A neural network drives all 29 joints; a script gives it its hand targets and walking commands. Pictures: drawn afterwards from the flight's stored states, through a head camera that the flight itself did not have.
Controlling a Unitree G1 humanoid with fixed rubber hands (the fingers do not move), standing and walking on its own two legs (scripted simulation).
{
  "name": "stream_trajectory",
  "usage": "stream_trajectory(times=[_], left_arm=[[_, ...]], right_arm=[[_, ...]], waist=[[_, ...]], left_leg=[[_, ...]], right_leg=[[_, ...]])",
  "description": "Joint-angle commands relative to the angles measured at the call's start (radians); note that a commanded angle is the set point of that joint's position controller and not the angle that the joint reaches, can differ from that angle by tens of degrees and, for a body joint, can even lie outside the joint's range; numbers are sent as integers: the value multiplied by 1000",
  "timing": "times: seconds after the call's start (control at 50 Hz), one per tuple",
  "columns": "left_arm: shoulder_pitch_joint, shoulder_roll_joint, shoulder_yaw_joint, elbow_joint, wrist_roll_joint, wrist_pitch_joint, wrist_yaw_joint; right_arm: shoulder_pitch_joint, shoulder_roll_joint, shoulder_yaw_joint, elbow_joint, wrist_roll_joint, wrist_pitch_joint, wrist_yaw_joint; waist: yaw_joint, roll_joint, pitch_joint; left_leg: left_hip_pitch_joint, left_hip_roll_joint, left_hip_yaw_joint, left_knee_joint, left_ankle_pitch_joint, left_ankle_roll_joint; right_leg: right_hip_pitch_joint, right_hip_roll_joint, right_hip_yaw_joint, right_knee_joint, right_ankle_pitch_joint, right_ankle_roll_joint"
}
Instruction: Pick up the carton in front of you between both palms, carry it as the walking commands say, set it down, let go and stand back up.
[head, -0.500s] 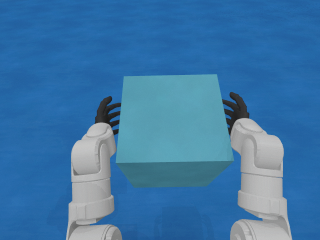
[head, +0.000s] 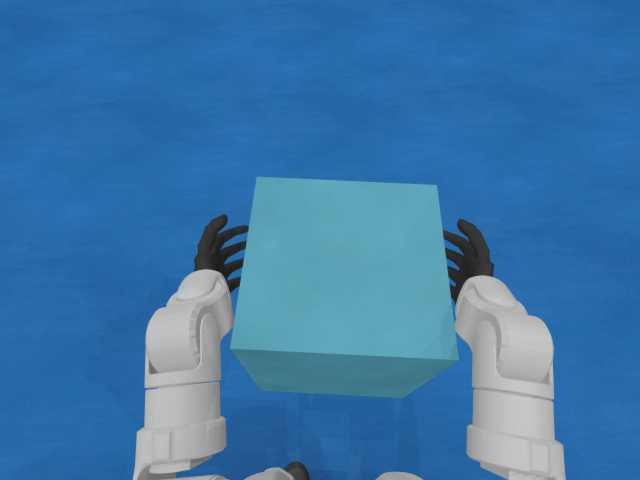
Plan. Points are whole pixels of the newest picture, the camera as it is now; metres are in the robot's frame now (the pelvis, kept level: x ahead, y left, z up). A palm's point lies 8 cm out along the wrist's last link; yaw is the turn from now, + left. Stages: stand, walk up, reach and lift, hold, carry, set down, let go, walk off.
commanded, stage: carry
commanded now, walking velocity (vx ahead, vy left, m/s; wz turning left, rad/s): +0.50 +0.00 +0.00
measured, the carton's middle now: (338, 300) +0.34 +0.00 -0.01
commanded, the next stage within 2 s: none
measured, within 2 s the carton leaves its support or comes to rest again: neither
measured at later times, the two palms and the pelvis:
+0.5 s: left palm (250, 134) +0.54 +0.11 +0.09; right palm (464, 124) +0.56 -0.18 +0.09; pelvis +0.32 -0.05 +0.01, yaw +3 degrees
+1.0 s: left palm (242, 18) +0.87 +0.16 +0.08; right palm (405, 16) +0.86 -0.14 +0.09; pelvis +0.62 +0.02 +0.01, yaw -1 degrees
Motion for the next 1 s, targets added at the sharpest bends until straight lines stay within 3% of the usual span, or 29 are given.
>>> stream_trajectory(times=[0.0, 0.06, 0.14, 0.24, 0.28, 0.3, 0.32, 0.34, 0.36, 0.38, 0.4, 0.42, 0.44, 0.48, 0.52, 0.6, 0.72, 0.76, 0.78, 0.8, 0.82, 0.84, 0.86, 0.88, 0.9, 0.92, 0.94, 0.98], left_arm=[[-457, -798, -650, -129, -133, -7, -31], [-347, -784, -668, -171, -111, 13, -31], [-222, -783, -718, -258, -121, 75, -44], [-144, -771, -756, -377, -185, 179, -76], [-110, -761, -759, -406, -203, 214, -87], [-93, -753, -755, -416, -208, 230, -91], [-54, -746, -745, -415, -210, 245, -95], [-54, -736, -737, -413, -201, 252, -98], [-23, -757, -736, -410, -209, 260, -103], [-17, -788, -745, -439, -217, 266, -113], [-33, -821, -759, -457, -226, 266, -123], [-60, -847, -775, -480, -235, 263, -133], [-81, -866, -790, -498, -244, 259, -141], [-82, -878, -813, -514, -255, 251, -156], [-48, -860, -816, -513, -253, 246, -163], [12, -795, -807, -525, -240, 249, -159], [3, -681, -767, -509, -213, 270, -117], [-2, -660, -761, -505, -210, 280, -103], [-3, -653, -761, -508, -210, 284, -98], [-1, -642, -760, -508, -208, 289, -94], [-10, -641, -766, -534, -213, 295, -91], [-17, -651, -777, -543, -219, 299, -94], [-30, -699, -798, -539, -229, 293, -101], [-34, -756, -805, -530, -233, 286, -114], [-38, -810, -811, -524, -233, 275, -127], [-42, -851, -818, -513, -232, 263, -137], [-40, -880, -825, -510, -226, 252, -144], [-11, -901, -830, -506, -210, 233, -148]], right_arm=[[-530, 782, 717, -192, 235, -7, 43], [-441, 759, 736, -239, 246, 22, 57], [-273, 719, 732, -285, 232, 92, 74], [-119, 711, 725, -358, 216, 194, 89], [-88, 707, 724, -393, 212, 228, 90], [-65, 701, 726, -409, 212, 244, 89], [-58, 686, 729, -428, 214, 260, 88], [-68, 679, 742, -469, 218, 277, 88], [-76, 687, 755, -499, 230, 289, 93], [-75, 729, 775, -503, 244, 293, 102], [-86, 760, 782, -507, 251, 290, 113], [-88, 793, 790, -503, 257, 285, 122], [-82, 821, 797, -498, 257, 279, 130], [-59, 845, 805, -492, 246, 267, 138], [-30, 839, 807, -487, 230, 260, 136], [18, 792, 808, -508, 219, 260, 123], [-15, 667, 784, -521, 224, 286, 95], [-6, 640, 765, -507, 226, 294, 87], [6, 632, 754, -493, 224, 297, 84], [29, 627, 740, -474, 222, 300, 81], [28, 617, 726, -466, 220, 296, 80], [40, 651, 734, -452, 228, 293, 83], [32, 687, 739, -479, 238, 290, 93], [18, 737, 756, -490, 246, 282, 104], [-8, 783, 773, -505, 252, 271, 117], [-35, 823, 790, -518, 259, 261, 128], [-50, 847, 804, -525, 266, 251, 138], [-35, 859, 822, -529, 276, 240, 154]], waist=[[-3, 58, -572], [1, 94, -533], [1, 162, -448], [-2, 168, -313], [16, 140, -313], [20, 107, -341], [40, 50, -384], [52, -206, -437], [49, -325, -413], [43, -228, -396], [44, -128, -396], [39, -52, -384], [34, -34, -369], [33, -81, -343], [33, -109, -316], [38, -118, -259], [40, -153, -174], [32, -148, -202], [21, -116, -248], [1, -66, -329], [-10, 176, -420], [-5, 362, -450], [-2, 255, -439], [-3, 161, -444], [1, 69, -428], [8, 48, -417], [10, 77, -412], [12, 114, -386]], left_leg=[[701, 304, -398, -168, 433, 100], [677, 286, -289, -195, 486, 95], [629, 237, -169, -228, 493, 54], [565, 218, -91, -229, 460, 20], [487, 202, -34, -113, 467, -13], [390, 176, 2, -4, 447, -35], [235, 145, 30, 166, 304, -64], [-49, 41, 20, 479, 51, -112], [-249, -23, -46, 664, -336, -105], [-283, 45, -129, 772, -340, -79], [-278, 81, -144, 785, -298, -66], [-248, 121, -157, 729, -232, -63], [-205, 148, -164, 643, -182, -67], [-151, 132, -110, 504, -127, -84], [-159, 130, -77, 376, -72, -103], [-153, 108, -14, 146, 58, -109], [-123, 86, 33, 25, 113, -78], [13, 46, 88, -10, 55, -58], [161, -2, 136, -39, 10, -51], [395, 29, 76, -35, -32, -40], [619, 296, -366, -144, -194, 70], [720, 426, -667, -276, -69, 148], [691, 427, -591, -255, 91, 147], [644, 401, -495, -221, 180, 127], [568, 380, -406, -226, 191, 89], [496, 356, -331, -257, 128, 51], [452, 334, -269, -285, 69, 30], [413, 308, -195, -331, -12, 27]], right_leg=[[-206, -68, 31, -169, 53, 17], [-169, -54, -36, -352, 77, 28], [-143, -56, -100, -543, 259, 35], [-69, -49, -165, -690, 384, 18], [97, -20, -222, -752, 377, -3], [256, -9, -232, -744, 311, -15], [440, -97, -105, -741, 244, -39], [636, -358, 334, -851, 108, -161], [691, -449, 545, -948, 231, -231], [646, -446, 462, -920, 345, -233], [588, -422, 378, -910, 403, -218], [516, -402, 297, -935, 370, -182], [446, -375, 217, -970, 298, -145], [379, -330, 107, -1017, 207, -113], [372, -319, 55, -1055, 191, -124], [407, -284, -35, -1043, 341, -111], [467, -277, -85, -984, 457, -85], [460, -266, -127, -859, 612, -64], [423, -229, -183, -709, 706, -40], [302, -194, -206, -511, 666, -8], [18, -101, -198, -183, 451, 50], [-197, 4, -115, 41, -2, 58], [-248, -54, -9, 159, -32, 32], [-256, -99, 17, 180, 1, 8], [-236, -139, 30, 119, 68, -2], [-197, -162, 39, 31, 123, -2], [-162, -157, 14, -27, 155, 2], [-143, -147, -24, -139, 196, 12]])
